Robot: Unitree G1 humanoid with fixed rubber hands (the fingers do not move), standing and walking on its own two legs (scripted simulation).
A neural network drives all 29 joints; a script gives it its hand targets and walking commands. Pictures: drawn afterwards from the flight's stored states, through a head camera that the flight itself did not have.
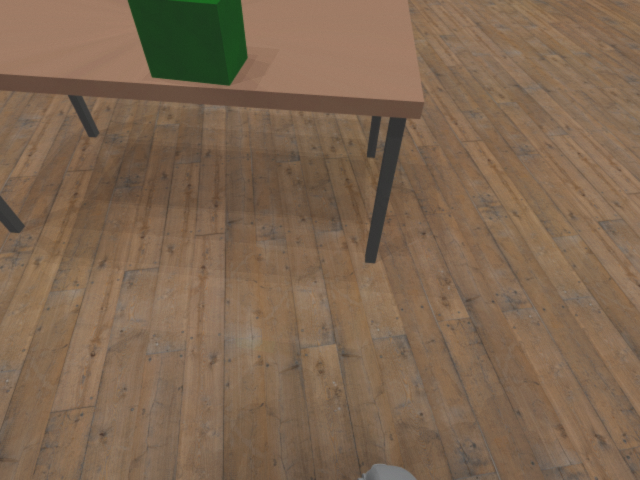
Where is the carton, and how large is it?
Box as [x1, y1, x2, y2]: [128, 0, 247, 85]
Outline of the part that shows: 128,0 149,69 153,77 229,85 247,57 240,0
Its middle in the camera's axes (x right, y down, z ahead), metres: -0.32 -0.54 +1.00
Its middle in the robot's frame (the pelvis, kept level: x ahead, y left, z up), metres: +1.13 +0.32 +0.06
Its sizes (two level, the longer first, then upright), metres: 0.214 0.164 0.190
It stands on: a table, 0.71 m high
